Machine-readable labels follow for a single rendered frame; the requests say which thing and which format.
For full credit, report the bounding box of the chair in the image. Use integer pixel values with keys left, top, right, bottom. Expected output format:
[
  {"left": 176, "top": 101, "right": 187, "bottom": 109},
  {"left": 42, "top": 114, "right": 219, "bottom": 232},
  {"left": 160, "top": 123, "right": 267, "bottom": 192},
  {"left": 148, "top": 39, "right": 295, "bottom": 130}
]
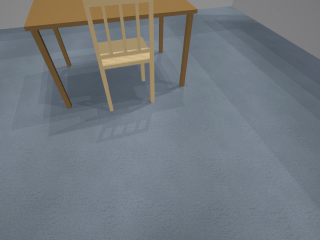
[{"left": 82, "top": 0, "right": 155, "bottom": 112}]

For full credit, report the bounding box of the table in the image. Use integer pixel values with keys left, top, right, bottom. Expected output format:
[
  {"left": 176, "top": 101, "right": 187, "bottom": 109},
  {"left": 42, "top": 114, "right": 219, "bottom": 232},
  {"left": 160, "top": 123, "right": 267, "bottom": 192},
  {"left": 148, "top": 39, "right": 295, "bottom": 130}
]
[{"left": 24, "top": 0, "right": 198, "bottom": 108}]

